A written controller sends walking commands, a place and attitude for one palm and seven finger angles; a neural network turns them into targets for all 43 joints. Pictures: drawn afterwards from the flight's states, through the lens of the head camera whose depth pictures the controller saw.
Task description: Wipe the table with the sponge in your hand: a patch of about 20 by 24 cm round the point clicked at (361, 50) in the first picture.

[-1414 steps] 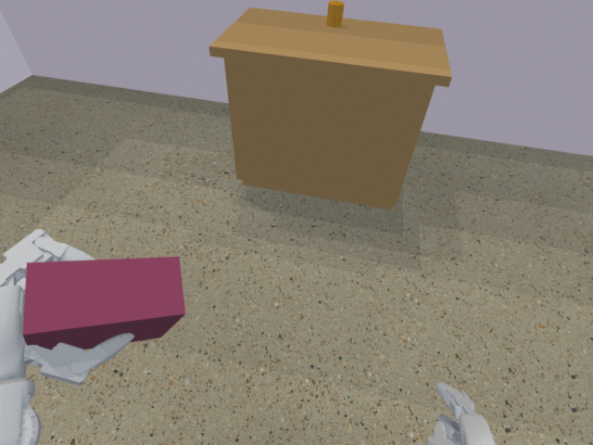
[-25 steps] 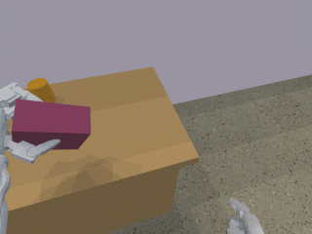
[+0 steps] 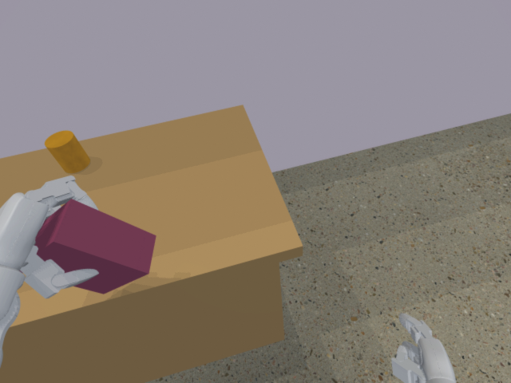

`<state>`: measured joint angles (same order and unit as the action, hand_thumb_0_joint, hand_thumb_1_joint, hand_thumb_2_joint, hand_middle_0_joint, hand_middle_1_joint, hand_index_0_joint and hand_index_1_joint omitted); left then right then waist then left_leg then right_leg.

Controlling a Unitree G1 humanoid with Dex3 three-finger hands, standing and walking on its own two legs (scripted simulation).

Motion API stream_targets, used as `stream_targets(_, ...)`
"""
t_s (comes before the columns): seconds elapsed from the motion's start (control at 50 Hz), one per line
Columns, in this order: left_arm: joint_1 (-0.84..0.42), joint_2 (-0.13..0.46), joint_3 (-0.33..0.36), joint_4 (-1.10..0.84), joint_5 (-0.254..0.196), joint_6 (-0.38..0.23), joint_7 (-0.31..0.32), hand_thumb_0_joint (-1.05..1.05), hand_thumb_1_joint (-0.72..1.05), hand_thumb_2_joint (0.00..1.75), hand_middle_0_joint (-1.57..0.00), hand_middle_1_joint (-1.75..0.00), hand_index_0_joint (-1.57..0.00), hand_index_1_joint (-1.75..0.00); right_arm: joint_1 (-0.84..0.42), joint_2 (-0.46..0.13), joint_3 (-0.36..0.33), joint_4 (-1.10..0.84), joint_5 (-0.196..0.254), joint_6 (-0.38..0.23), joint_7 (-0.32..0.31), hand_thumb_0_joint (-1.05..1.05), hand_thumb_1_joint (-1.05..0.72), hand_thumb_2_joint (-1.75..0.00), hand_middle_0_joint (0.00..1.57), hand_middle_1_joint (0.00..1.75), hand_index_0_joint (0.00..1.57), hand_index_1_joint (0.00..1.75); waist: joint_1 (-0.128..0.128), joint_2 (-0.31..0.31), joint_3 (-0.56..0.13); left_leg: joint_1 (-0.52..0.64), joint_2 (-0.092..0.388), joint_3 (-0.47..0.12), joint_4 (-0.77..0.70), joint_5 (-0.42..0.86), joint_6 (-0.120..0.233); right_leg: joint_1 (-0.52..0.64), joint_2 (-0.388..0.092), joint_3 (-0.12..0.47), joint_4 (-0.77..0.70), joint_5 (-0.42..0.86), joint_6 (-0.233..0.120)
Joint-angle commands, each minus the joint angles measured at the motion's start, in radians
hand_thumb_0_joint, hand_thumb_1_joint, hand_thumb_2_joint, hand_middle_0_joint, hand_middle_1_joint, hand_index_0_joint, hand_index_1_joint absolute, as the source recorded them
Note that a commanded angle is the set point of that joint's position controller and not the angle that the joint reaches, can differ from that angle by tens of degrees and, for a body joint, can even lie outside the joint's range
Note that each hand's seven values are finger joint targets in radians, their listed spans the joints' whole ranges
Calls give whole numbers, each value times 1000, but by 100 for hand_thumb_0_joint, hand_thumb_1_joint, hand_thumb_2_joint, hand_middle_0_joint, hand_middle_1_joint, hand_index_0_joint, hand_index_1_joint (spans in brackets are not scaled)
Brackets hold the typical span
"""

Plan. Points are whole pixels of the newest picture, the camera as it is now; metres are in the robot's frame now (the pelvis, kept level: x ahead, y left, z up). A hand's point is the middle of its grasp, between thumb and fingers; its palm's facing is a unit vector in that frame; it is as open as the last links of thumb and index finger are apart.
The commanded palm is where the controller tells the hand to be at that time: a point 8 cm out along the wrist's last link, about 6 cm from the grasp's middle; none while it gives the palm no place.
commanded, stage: turn the palm down, sponge in hand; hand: left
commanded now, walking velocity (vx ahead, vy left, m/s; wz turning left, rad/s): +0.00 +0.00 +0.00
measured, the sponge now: (103, 256) +0.25 +0.25 +0.11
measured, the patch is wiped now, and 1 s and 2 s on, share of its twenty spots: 0.00 0.00 0.00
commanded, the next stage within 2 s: move the sponge above the wiping area in 1.52 s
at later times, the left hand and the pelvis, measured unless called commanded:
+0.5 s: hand (49, 226) +0.26 +0.30 +0.17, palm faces +0.22 -0.33 -0.92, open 10.0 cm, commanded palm +0.22 +0.33 +0.22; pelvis +0.03 +0.05 +0.01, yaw -1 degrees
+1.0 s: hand out of the picture +0.26 +0.35 +0.20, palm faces +0.25 -0.05 -0.97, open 10.0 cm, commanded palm +0.22 +0.33 +0.23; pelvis +0.02 +0.05 +0.02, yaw -1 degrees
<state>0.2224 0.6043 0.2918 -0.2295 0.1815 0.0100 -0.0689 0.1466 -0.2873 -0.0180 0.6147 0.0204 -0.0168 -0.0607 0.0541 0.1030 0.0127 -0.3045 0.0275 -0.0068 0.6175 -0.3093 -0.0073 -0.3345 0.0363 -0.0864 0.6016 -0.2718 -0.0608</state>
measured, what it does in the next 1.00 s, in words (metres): shifts its weight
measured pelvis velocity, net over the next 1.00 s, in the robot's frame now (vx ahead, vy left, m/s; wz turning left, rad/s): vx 0.02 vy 0.05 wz -0.01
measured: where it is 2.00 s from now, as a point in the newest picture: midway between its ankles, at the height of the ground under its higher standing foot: outside the picture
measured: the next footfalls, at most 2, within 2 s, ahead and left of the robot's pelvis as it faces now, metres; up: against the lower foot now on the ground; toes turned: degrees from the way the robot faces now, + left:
none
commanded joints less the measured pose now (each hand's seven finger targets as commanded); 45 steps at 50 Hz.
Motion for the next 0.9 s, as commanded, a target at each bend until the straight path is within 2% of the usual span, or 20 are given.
stream_targets(0.0, -99, 409, 383, -304, -21, -161, 86, 0, 10, 130, -120, -160, -120, -160, -122, -65, -49, -169, 2, -44, 3, 0, -90, -90, 20, 30, 20, 30, 72, -129, -204, -102, -21, -18, 10, 73, 7, 194, -163, 323, -189, -102, 77)
stream_targets(0.02, -108, 321, 320, -324, -12, -164, 116, 0, 10, 130, -120, -160, -120, -160, -112, -49, -48, -176, -4, -41, 12, 0, -90, -90, 20, 30, 20, 30, 64, -80, -228, -112, -18, -11, 12, 114, 4, 206, -171, 294, -150, -10, 73)
stream_targets(0.1, 58, 311, 330, -227, 43, -55, 203, 0, 10, 130, -120, -160, -120, -160, -57, -90, -69, -161, 9, -13, 22, 0, -90, -90, 20, 30, 20, 30, 59, 2, -192, -113, -24, 10, 9, 175, 1, 174, -138, 267, -98, 199, 54)
stream_targets(0.12, 49, 252, 250, -231, 55, -14, 200, 0, 10, 130, -120, -160, -120, -160, -52, -92, -65, -175, 8, -4, 22, 0, -90, -90, 20, 30, 20, 30, 44, -31, -188, -119, -17, 15, 0, 179, 7, 170, -140, 227, -87, 217, 60)
stream_targets(0.2, 3, 288, 191, -254, 121, 106, 162, 0, 10, 130, -120, -160, -120, -160, -103, -103, -40, -208, 31, 3, -10, 0, -90, -90, 20, 30, 20, 30, 28, -97, -144, -53, -17, 24, -38, 194, 40, 108, -88, 153, -104, 135, 60)
stream_targets(0.32, -91, 272, 85, -475, 217, 40, 110, 0, 10, 130, -120, -160, -120, -160, -102, -78, -16, -236, 13, -32, -46, 0, -90, -90, 20, 30, 20, 30, 20, -58, -241, 86, -20, 2, -84, 287, 59, 88, -50, 83, -102, 184, 59)
stream_targets(0.4, -37, 370, 211, -454, 304, 50, 173, 0, 10, 130, -120, -160, -120, -160, -106, -76, -17, -207, 2, -25, -34, 0, -90, -90, 20, 30, 20, 30, 63, 42, -240, 111, -9, -20, -122, 378, 28, 126, -31, 83, -113, 201, 31)
stream_targets(0.42, -80, 306, 156, -463, 322, 63, 185, 0, 10, 130, -120, -160, -120, -160, -96, -61, -11, -211, -4, -19, -23, 0, -90, -90, 20, 30, 20, 30, 53, 27, -267, 112, -5, -16, -124, 431, 20, 147, -39, 57, -108, 229, 32)
stream_targets(0.44, -56, 336, 191, -416, 333, 92, 203, 0, 10, 130, -120, -160, -120, -160, -79, -68, -17, -200, -1, -10, -19, 0, -90, -90, 20, 30, 20, 30, 63, 51, -253, 107, 4, -23, -133, 469, 7, 155, -37, 62, -113, 232, 29)
stream_targets(0.5, -60, 290, 168, -308, 326, 214, 209, 0, 10, 130, -120, -160, -120, -160, -152, -77, -8, -178, 19, 19, -3, 0, -90, -90, 20, 30, 20, 30, 74, 56, -165, 93, 11, -27, -170, 473, -25, 166, -29, 67, -148, 210, 20)
stream_targets(0.52, -102, 241, 93, -308, 325, 252, 193, 0, 10, 130, -120, -160, -120, -160, -147, -81, -3, -187, 18, 30, -1, 0, -90, -90, 20, 30, 20, 30, 60, 31, -164, 88, 15, -22, -184, 459, -24, 172, -37, 46, -158, 210, 26)
stream_targets(0.54, -107, 270, 91, -293, 336, 290, 176, 0, 10, 130, -120, -160, -120, -160, -153, -91, -3, -188, 21, 37, -2, 0, -90, -90, 20, 30, 20, 30, 60, 23, -160, 93, 16, -24, -199, 440, -22, 180, -37, 52, -168, 201, 26)
stream_targets(0.6, -121, 221, -18, -297, 372, 379, 91, 0, 10, 130, -120, -160, -120, -160, -261, -93, 28, -214, 42, 44, -8, 0, -90, -90, 20, 30, 20, 30, 57, 3, -125, 103, 5, -34, -243, 355, -9, 182, -28, 61, -191, 159, 24)
stream_targets(0.62, -162, 195, -90, -352, 391, 380, 61, 0, 10, 130, -120, -160, -120, -160, -242, -94, 29, -226, 39, 45, -10, 0, -90, -90, 20, 30, 20, 30, 40, 0, -147, 118, 9, -39, -250, 360, -5, 189, -33, 47, -191, 161, 29)
stream_targets(0.68, -191, 213, -140, -436, 460, 351, -5, 0, 10, 130, -120, -160, -120, -160, -244, -91, 31, -230, 30, 43, -19, 0, -90, -90, 20, 30, 20, 30, 35, -14, -183, 155, 5, -69, -271, 350, 24, 194, -28, 56, -201, 158, 36)
stream_targets(0.78, -241, 344, -4, -495, 572, 231, 35, 0, 10, 130, -120, -160, -120, -160, -220, -71, 31, -199, -1, 38, -17, 0, -90, -90, 20, 30, 20, 30, 71, 28, -258, 206, 22, -128, -283, 430, 14, 254, -15, 79, -191, 176, 23)
stream_targets(0.8, -246, 408, 84, -496, 583, 234, 59, 0, 10, 130, -120, -160, -120, -160, -269, -73, 40, -196, 2, 33, -9, 0, -90, -90, 20, 30, 20, 30, 96, 69, -252, 173, 14, -132, -291, 396, 15, 305, 15, 116, -181, 183, 5)
stream_targets(0.82, -283, 352, 42, -465, 585, 227, 80, 0, 10, 130, -120, -160, -120, -160, -239, -52, 42, -187, -3, 36, -5, 0, -90, -90, 20, 30, 20, 30, 89, 36, -259, 187, 12, -113, -278, 440, 6, 293, -12, 86, -192, 185, 6)
stream_targets(0.84, -263, 384, 82, -399, 591, 232, 104, 0, 10, 130, -120, -160, -120, -160, -218, -61, 31, -160, -2, 46, -2, 0, -90, -90, 20, 30, 20, 30, 92, 44, -240, 195, 18, -114, -276, 472, -6, 275, -15, 101, -206, 182, 1)
stream_targets(0.88, -263, 343, 67, -322, 574, 268, 128, 0, 10, 130, -120, -160, -120, -160, -230, -69, 24, -148, 7, 60, 9, 0, -90, -90, 20, 30, 20, 30, 97, 44, -214, 187, 10, -100, -270, 495, -20, 264, -26, 109, -226, 193, -3)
